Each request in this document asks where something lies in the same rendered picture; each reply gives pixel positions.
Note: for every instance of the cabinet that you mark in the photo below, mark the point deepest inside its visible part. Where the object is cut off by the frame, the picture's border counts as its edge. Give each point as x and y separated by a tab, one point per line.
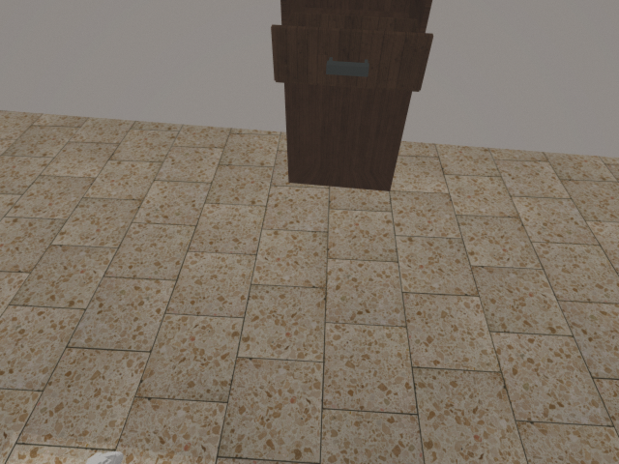
344	136

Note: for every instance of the drawer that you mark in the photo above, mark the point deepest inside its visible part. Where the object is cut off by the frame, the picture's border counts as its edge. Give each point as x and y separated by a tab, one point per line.
397	52

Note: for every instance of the handle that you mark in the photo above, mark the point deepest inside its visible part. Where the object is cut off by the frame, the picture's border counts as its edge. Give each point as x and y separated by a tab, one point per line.
347	68

